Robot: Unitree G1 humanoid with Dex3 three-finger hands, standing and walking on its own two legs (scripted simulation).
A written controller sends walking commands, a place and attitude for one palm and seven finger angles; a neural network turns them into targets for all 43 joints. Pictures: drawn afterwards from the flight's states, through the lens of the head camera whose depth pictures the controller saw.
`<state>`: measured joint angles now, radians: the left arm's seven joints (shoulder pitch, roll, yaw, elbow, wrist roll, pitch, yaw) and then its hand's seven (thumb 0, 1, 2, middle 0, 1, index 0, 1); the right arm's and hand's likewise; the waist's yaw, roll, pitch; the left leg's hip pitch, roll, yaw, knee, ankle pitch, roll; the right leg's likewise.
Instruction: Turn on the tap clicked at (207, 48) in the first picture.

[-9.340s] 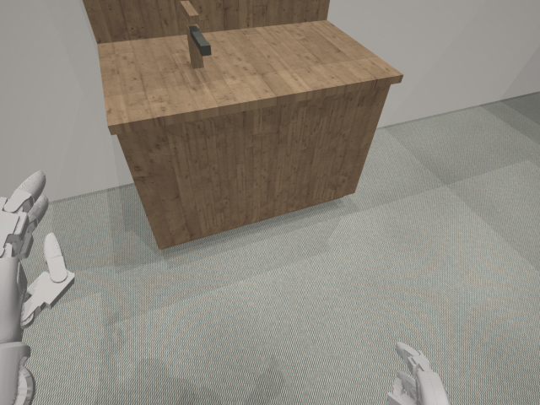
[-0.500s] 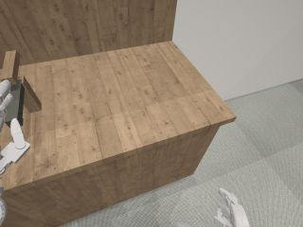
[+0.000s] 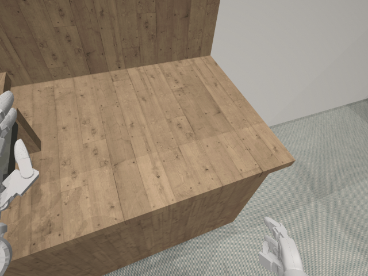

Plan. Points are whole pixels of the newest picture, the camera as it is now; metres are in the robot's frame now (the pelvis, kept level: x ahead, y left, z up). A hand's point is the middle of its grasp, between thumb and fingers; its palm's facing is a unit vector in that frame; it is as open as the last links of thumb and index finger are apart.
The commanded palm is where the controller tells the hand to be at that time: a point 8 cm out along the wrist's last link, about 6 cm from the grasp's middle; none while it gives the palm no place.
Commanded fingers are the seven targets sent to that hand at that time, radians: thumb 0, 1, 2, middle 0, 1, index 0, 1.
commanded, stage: come to a stop and stand still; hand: left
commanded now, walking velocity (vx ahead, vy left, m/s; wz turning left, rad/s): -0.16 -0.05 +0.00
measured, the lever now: (3, 174) +0.26 +0.37 +0.08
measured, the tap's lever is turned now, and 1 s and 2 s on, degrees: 0 0 0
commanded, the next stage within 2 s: look again from close up in 1.34 s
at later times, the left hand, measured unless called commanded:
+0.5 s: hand (57, 204) +0.19 +0.21 +0.15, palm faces +0.26 -0.88 -0.39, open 7.4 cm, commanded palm +0.14 +0.26 +0.18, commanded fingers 0.00 0.90 0.90 -0.20 -0.30 -0.20 -0.30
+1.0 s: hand (22, 186) +0.21 +0.27 +0.15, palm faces +0.36 -0.87 -0.34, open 7.4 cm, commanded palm +0.15 +0.30 +0.18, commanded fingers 0.00 0.90 0.90 -0.20 -0.30 -0.20 -0.30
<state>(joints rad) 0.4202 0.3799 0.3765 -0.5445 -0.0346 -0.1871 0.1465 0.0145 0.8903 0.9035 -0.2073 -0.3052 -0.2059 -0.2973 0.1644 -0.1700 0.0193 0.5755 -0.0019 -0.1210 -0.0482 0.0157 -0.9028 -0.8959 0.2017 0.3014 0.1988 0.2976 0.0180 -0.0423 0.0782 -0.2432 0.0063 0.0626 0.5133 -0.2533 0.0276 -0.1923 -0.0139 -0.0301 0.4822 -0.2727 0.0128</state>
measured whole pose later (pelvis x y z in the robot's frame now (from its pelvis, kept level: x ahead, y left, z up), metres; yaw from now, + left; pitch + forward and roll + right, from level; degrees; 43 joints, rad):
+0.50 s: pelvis -0.04 -0.01 +0.00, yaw -3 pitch -1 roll -1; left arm 0.45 0.35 0.30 -0.44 -0.04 -0.19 0.08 0.01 0.89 0.90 -0.20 -0.30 -0.20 -0.30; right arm 0.22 -0.24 -0.01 0.57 0.01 -0.12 -0.04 0.02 -0.90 -0.90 0.20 0.30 0.20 0.30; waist 0.02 0.00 0.06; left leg -0.28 0.02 0.07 0.49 -0.21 0.02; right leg -0.25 0.03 0.01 0.44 -0.18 -0.01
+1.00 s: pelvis -0.02 +0.02 +0.00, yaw -2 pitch -1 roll -2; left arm 0.37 0.36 0.35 -0.44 -0.02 -0.21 0.09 0.01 0.89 0.90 -0.21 -0.31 -0.21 -0.30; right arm 0.19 -0.16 0.04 0.59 0.00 -0.17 -0.02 0.02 -0.90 -0.90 0.21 0.30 0.20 0.30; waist 0.04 -0.05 0.08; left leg -0.25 -0.02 0.05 0.48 -0.21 0.07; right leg -0.19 -0.01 0.00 0.39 -0.18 0.04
